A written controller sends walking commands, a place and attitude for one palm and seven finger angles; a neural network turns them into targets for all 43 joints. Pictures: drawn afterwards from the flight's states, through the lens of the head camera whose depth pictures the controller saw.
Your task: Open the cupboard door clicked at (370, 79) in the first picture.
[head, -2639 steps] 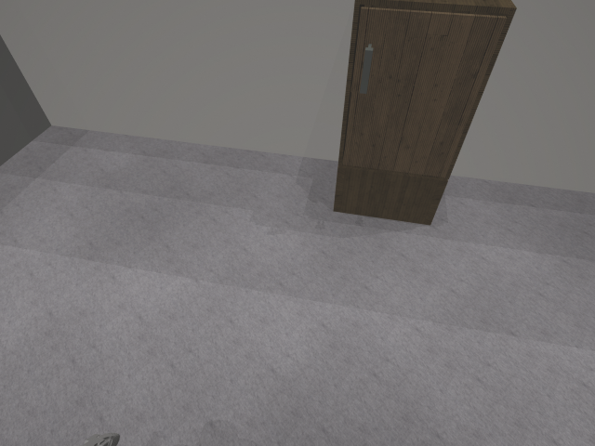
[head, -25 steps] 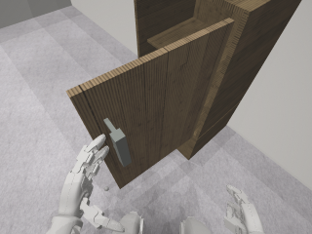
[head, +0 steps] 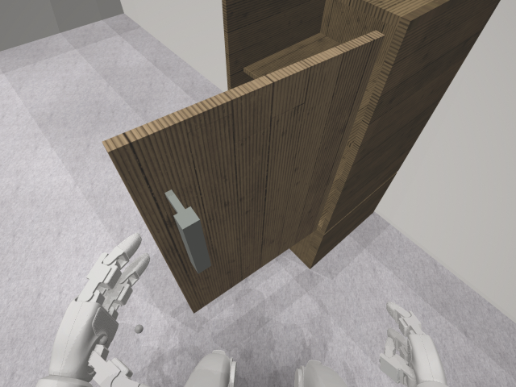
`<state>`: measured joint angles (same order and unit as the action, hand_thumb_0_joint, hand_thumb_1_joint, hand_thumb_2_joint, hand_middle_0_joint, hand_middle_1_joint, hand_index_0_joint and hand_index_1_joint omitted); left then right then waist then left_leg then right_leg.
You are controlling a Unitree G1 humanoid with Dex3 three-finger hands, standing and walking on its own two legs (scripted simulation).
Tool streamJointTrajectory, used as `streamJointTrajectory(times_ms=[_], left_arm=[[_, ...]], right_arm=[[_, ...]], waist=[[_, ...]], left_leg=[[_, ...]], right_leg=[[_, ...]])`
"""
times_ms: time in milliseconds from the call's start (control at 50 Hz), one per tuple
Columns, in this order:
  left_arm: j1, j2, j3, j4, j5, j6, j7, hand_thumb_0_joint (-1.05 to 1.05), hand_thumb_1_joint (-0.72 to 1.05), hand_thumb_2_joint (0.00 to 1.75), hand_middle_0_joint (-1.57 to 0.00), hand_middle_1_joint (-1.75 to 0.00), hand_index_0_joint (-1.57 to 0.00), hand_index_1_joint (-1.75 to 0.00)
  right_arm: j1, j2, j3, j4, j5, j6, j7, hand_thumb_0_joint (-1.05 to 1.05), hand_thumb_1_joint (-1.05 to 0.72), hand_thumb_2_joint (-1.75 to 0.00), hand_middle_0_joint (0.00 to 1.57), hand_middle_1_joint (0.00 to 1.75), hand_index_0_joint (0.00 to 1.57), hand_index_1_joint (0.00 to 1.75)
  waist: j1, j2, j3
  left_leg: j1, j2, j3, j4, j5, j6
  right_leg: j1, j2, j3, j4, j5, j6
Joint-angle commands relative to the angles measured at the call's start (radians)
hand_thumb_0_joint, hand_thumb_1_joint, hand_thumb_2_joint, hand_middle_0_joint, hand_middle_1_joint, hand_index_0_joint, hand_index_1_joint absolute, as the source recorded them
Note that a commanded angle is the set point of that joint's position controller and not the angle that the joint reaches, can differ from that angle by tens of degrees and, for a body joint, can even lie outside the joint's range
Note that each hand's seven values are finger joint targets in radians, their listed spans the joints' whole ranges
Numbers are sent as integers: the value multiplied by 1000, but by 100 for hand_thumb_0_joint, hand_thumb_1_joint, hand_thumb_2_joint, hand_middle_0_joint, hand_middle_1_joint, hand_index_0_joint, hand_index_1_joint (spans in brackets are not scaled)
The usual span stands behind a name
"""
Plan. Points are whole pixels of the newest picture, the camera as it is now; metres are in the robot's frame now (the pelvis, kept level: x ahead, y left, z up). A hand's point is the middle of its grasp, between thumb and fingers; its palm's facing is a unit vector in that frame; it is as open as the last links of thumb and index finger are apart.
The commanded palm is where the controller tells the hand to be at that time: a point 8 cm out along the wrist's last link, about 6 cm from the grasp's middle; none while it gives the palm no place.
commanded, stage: draw the hand back to the body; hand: left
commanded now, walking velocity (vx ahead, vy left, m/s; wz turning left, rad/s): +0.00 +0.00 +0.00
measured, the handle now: (187, 232) +0.32 +0.13 +0.07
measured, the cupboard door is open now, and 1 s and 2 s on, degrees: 85 85 85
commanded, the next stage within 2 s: step back with the hand held close in 1.54 s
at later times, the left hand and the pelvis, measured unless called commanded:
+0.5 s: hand (72, 311) +0.19 +0.21 +0.14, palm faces +0.00 -0.99 -0.13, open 16.1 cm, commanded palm +0.15 +0.26 +0.16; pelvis +0.01 +0.01 +0.05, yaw +0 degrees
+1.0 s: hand out of the picture +0.22 +0.27 +0.23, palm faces +0.37 -0.84 -0.40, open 11.0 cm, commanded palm +0.18 +0.31 +0.25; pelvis +0.04 +0.02 +0.10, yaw -1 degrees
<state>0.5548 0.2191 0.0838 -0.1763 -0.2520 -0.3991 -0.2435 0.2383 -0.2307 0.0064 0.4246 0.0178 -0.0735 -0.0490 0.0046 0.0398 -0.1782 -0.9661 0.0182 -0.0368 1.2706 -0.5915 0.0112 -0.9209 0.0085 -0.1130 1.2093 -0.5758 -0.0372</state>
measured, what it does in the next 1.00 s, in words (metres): rises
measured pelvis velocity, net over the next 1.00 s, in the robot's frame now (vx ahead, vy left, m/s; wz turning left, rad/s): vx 0.04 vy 0.02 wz -0.02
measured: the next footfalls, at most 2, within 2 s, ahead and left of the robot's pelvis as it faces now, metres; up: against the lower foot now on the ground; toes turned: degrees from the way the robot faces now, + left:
none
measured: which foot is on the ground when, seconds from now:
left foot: down 0.00-1.00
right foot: down 0.00-1.00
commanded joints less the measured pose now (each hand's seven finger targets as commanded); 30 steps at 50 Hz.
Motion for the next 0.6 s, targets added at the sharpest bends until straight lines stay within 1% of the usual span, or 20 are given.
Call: streamJointTrajectory(times_ms=[0, 20, 40, 100, 120, 140, 160, 200, 240, 300, 340, 380, 420, 440, 460, 480, 500, 520, 560, 580], left_arm=[[-6, 163, 113, -310, -21, -45, 11, 0, -50, 30, -15, -30, -15, -30], [10, 158, 119, -321, -25, -29, 17, 0, -50, 30, -15, -30, -15, -30], [31, 162, 138, -313, -28, -13, 23, 0, -50, 30, -15, -30, -15, -30], [46, 143, 135, -296, -39, 30, 28, 0, -50, 30, -15, -30, -15, -30], [41, 120, 114, -282, -43, 41, 23, 0, -50, 30, -15, -30, -15, -30], [43, 138, 138, -278, -50, 48, 20, 0, -50, 30, -15, -30, -15, -30], [49, 136, 133, -265, -51, 56, 12, 0, -50, 30, -15, -30, -15, -30], [28, 140, 127, -275, -57, 62, -3, 0, -50, 30, -15, -30, -15, -30], [24, 159, 150, -279, -67, 65, -15, 0, -50, 30, -15, -30, -15, -30], [21, 187, 187, -318, -83, 64, -21, 0, -50, 30, -15, -30, -15, -30], [24, 182, 190, -317, -88, 76, -25, 0, -50, 30, -15, -30, -15, -30], [10, 185, 195, -327, -92, 88, -26, 0, -43, 33, -15, -30, -15, -30], [5, 192, 203, -345, -93, 105, -26, 0, -36, 36, -16, -30, -16, -30], [3, 211, 223, -351, -93, 116, -27, 0, -32, 37, -16, -30, -16, -30], [8, 363, 269, -416, 75, 180, 143, 0, -29, 39, -16, -30, -16, -30], [59, 248, 202, -420, 93, 228, 218, 0, -26, 40, -16, -30, -16, -30], [54, 221, 166, -441, 125, 263, 269, 0, -22, 42, -16, -30, -16, -30], [99, 198, 150, -411, 148, 291, 306, 0, -18, 43, -16, -30, -16, -30], [75, 215, 149, -447, 176, 315, 350, 0, -12, 47, -16, -30, -16, -30], [52, 233, 162, -446, 186, 320, 366, 0, -8, 48, -16, -30, -16, -30]], right_arm=[[-38, -109, -54, -175, 6, -54, -13, 0, -90, -90, 20, 30, 20, 30], [-37, -103, -51, -177, 11, -50, -14, 0, -90, -90, 20, 30, 20, 30], [-32, -99, -52, -177, 15, -43, -17, 0, -90, -90, 20, 30, 20, 30], [-40, -100, -45, -181, 22, -35, -23, 0, -90, -90, 20, 30, 20, 30], [-40, -99, -38, -179, 22, -37, -23, 0, -90, -90, 20, 30, 20, 30], [-38, -101, -41, -175, 24, -38, -25, 0, -90, -90, 20, 30, 20, 30], [-36, -105, -38, -177, 24, -39, -26, 0, -90, -90, 20, 30, 20, 30], [-40, -110, -33, -180, 23, -49, -28, 0, -90, -90, 20, 30, 20, 30], [-34, -112, -30, -178, 25, -59, -30, 0, -90, -90, 20, 30, 20, 30], [-39, -113, -27, -179, 28, -78, -29, 0, -90, -90, 20, 30, 20, 30], [-37, -110, -24, -174, 32, -88, -28, 0, -90, -90, 20, 30, 20, 30], [-42, -113, -21, -169, 36, -100, -28, 0, -90, -90, 20, 30, 20, 30], [-45, -114, -18, -165, 37, -110, -27, 0, -90, -90, 20, 30, 20, 30], [-44, -114, -19, -161, 39, -115, -28, 0, -90, -90, 20, 30, 20, 30], [-53, -105, -24, -163, 24, -93, -60, 0, -90, -90, 20, 30, 20, 30], [-52, -85, -13, -166, 20, -85, -69, 0, -90, -90, 20, 30, 20, 30], [-45, -86, -10, -152, 18, -77, -70, 0, -90, -90, 20, 30, 20, 30], [-46, -78, -7, -137, 20, -67, -72, 0, -90, -90, 20, 30, 20, 30], [-58, -88, -5, -130, 15, -55, -74, 0, -90, -90, 20, 30, 20, 30], [-61, -93, -1, -122, 13, -55, -76, 0, -90, -90, 20, 30, 20, 30]], waist=[[11, 42, -225], [12, 43, -220], [11, 23, -208], [3, 15, -150], [-9, 3, -119], [-7, -11, -120], [-12, -27, -98], [-18, -13, -75], [-15, -17, -67], [1, 13, -75], [1, 17, -57], [4, 43, -36], [7, 40, -39], [10, 41, -49], [73, 31, -67], [40, 54, -11], [38, 64, 10], [30, 49, 47], [27, 19, 44], [26, 24, 52]], left_leg=[[161, -34, 0, -215, 289, 5], [180, -36, 4, -228, 297, 6], [193, -35, 5, -243, 302, 5], [209, -34, 0, -282, 286, 6], [212, -35, -1, -291, 273, 6], [216, -33, 0, -297, 268, 5], [218, -33, -1, -308, 257, 6], [237, -31, -5, -325, 254, 9], [256, -30, -4, -341, 250, 7], [290, -31, -8, -371, 269, 7], [316, -27, -7, -393, 273, 5], [341, -25, -13, -418, 269, 3], [362, -24, -15, -434, 287, 5], [375, -22, -16, -443, 292, 4], [398, -4, 6, -505, 281, 7], [418, -8, 10, -531, 255, 3], [436, -6, 9, -549, 253, 6], [452, 0, 12, -558, 277, 9], [504, 5, 10, -589, 307, 13], [524, 5, 9, -606, 307, 13]], right_leg=[[218, 23, 94, -218, 260, 2], [237, 22, 95, -235, 275, 5], [252, 24, 88, -250, 286, 8], [267, 29, 76, -292, 261, 10], [265, 26, 75, -310, 251, 15], [275, 23, 81, -324, 244, 17], [278, 23, 79, -339, 229, 18], [282, 25, 78, -358, 216, 16], [295, 22, 82, -380, 207, 18], [334, 23, 77, -393, 219, 11], [336, 25, 64, -404, 231, 13], [341, 27, 56, -416, 228, 12], [367, 27, 53, -426, 249, 11], [374, 27, 50, -432, 256, 12], [417, -3, 121, -502, 242, -1], [408, -10, 111, -530, 217, 3], [433, -9, 103, -548, 223, 3], [441, -10, 89, -551, 247, 6], [475, -9, 76, -573, 273, 10], [489, -10, 76, -591, 272, 11]])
